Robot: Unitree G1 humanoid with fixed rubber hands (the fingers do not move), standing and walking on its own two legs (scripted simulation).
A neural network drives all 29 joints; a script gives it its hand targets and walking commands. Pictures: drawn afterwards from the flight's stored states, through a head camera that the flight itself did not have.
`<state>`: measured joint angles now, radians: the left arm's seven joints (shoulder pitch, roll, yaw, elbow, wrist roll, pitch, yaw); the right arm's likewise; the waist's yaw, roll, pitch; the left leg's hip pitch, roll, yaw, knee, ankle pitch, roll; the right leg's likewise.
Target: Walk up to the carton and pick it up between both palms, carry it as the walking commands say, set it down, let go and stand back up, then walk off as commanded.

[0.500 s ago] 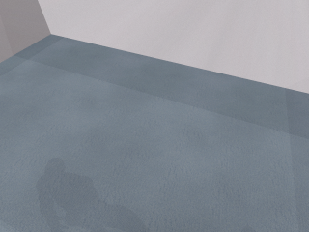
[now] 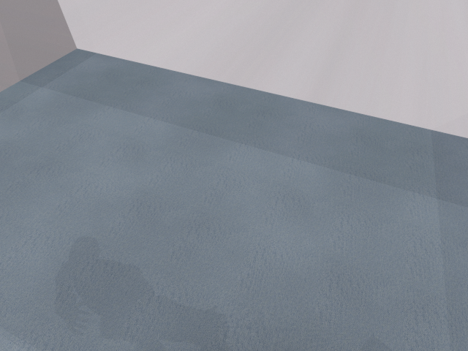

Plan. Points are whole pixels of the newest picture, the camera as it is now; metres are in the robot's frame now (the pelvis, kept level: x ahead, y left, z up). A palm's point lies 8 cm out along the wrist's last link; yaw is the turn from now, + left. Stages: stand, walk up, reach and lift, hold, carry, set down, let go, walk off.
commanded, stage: stand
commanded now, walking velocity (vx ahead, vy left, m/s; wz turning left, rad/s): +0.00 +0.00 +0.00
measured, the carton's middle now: out of the picture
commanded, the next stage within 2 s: walk off in 0.16 s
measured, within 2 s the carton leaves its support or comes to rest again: neither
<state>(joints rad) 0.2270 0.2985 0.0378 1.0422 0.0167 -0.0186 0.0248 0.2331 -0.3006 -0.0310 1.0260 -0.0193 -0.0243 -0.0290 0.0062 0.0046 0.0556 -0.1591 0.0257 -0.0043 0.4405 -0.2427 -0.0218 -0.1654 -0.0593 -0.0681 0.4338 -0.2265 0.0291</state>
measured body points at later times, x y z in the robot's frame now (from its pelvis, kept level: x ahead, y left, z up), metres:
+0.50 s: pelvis +0.01 +0.00 +0.00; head +0.01 +0.00 +0.45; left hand +0.07 +0.29 -0.13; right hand +0.08 -0.29 -0.13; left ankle +0.00 +0.13 -0.73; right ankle +0.00 -0.14 -0.74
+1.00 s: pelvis +0.19 +0.07 +0.00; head +0.22 +0.10 +0.45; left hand +0.30 +0.35 -0.12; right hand +0.20 -0.20 -0.13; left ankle +0.06 +0.14 -0.74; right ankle +0.34 -0.05 -0.70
